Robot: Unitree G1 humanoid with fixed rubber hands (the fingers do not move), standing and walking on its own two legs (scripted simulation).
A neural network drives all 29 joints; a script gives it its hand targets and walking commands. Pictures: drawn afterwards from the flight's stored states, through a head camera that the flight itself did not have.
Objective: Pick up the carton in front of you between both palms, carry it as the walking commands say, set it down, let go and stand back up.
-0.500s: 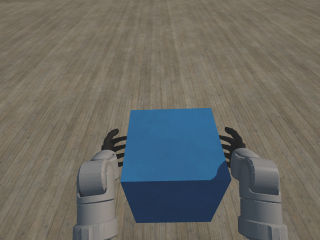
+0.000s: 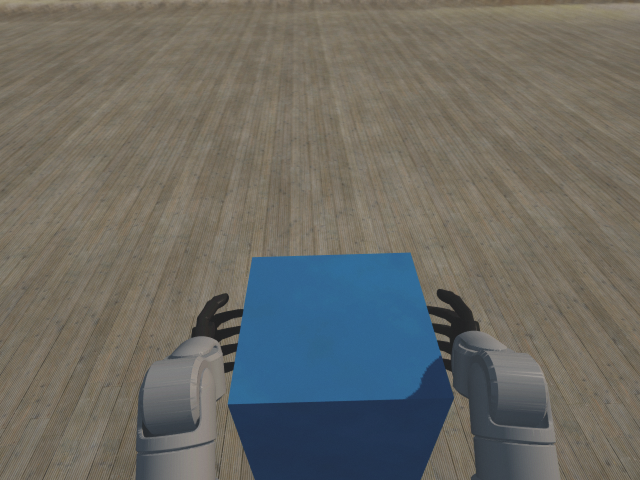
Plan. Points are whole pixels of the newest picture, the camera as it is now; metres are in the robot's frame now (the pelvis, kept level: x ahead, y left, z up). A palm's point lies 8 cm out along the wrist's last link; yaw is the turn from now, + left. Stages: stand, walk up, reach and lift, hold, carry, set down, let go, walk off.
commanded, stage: carry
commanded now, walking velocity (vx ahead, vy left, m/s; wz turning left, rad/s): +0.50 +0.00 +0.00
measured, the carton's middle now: (334, 374) +0.28 +0.00 +0.01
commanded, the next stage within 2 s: none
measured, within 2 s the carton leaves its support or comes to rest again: neither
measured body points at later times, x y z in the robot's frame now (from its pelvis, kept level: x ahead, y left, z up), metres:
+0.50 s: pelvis +0.31 -0.04 +0.01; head +0.30 -0.05 +0.46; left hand +0.59 +0.12 +0.09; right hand +0.60 -0.18 +0.08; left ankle +0.15 +0.08 -0.64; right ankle +0.39 -0.12 -0.72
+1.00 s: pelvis +0.62 +0.01 +0.01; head +0.64 +0.02 +0.46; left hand +0.90 +0.16 +0.07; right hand +0.90 -0.14 +0.08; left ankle +0.69 +0.09 -0.72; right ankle +0.50 -0.10 -0.66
